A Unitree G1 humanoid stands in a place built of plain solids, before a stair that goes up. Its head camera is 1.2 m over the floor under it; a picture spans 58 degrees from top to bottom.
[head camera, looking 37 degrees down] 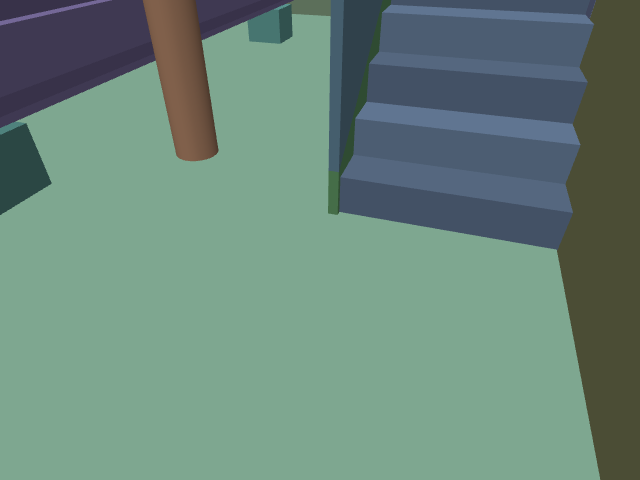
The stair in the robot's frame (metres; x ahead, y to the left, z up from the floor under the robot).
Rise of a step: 0.20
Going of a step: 0.25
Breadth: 1.02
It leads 18 degrees to the right of straight ahead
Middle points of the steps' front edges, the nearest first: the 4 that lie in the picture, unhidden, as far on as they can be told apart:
1.67 -0.58 0.20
1.91 -0.66 0.39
2.15 -0.73 0.59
2.39 -0.81 0.78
